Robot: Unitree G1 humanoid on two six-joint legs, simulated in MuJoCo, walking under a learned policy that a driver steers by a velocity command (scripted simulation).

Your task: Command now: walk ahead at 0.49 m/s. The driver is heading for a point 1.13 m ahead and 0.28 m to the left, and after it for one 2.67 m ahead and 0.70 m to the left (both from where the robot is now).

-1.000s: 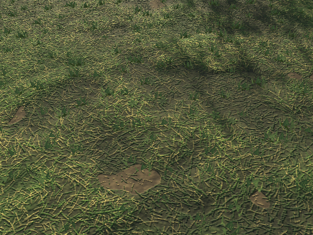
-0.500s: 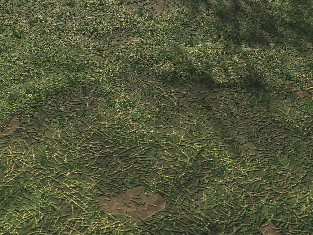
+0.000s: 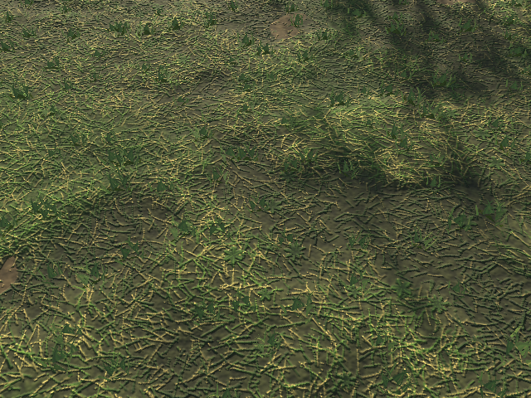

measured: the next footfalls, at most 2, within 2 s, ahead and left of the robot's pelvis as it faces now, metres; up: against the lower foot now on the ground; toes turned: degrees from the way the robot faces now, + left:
left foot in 0.36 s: +0.38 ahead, +0.11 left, +0.00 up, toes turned +4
right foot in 0.90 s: +0.68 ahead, -0.07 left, +0.00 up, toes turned -5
